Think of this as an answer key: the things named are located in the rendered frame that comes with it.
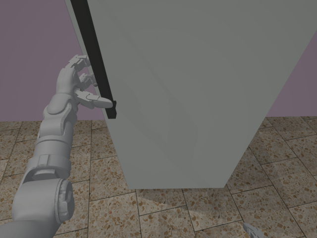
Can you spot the robot right hand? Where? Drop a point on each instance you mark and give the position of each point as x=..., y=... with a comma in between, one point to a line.
x=252, y=231

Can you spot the robot left hand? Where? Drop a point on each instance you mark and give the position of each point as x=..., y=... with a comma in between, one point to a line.
x=68, y=82

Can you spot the left robot forearm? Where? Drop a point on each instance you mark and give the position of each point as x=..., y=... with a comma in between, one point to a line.
x=51, y=158

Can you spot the robot left upper arm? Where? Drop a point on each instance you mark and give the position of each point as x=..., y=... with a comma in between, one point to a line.
x=40, y=208

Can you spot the fridge door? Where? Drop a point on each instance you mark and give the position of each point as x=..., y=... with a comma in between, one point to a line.
x=193, y=80

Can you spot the handle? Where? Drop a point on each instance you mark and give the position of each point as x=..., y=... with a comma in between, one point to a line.
x=85, y=23

